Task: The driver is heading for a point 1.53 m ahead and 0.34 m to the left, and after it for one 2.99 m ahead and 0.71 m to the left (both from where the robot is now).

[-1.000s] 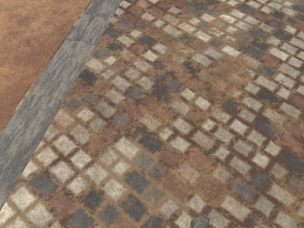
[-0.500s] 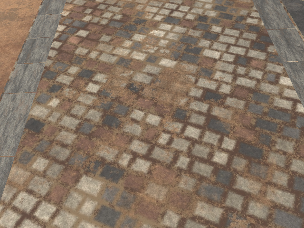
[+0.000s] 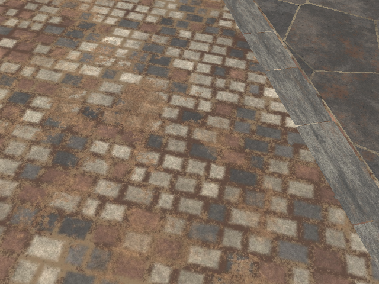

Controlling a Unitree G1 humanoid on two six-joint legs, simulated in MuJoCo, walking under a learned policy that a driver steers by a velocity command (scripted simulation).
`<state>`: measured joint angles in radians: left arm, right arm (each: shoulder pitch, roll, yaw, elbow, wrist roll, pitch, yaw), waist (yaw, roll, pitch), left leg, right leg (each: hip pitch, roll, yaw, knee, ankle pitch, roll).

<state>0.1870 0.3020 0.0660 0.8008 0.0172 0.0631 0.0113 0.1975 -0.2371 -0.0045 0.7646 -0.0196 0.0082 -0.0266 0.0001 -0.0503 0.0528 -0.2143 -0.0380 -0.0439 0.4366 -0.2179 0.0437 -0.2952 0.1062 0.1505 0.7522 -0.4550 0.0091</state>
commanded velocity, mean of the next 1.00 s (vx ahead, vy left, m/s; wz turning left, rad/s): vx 0.05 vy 0.00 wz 0.33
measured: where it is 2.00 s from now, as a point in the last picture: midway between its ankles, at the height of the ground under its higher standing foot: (166, 277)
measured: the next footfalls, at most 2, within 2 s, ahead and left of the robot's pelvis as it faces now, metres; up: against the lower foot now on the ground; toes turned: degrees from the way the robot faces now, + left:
right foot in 0.24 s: +0.01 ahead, -0.11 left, +0.00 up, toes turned +12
left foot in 0.68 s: -0.04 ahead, +0.10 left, +0.00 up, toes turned +23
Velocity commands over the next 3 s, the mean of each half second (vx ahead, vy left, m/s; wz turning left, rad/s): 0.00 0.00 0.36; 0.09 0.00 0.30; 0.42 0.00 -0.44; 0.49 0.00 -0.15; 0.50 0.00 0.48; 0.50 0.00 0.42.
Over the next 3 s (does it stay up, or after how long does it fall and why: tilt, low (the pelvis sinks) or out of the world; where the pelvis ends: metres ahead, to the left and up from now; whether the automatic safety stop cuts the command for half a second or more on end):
stays up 1.04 0.21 -0.02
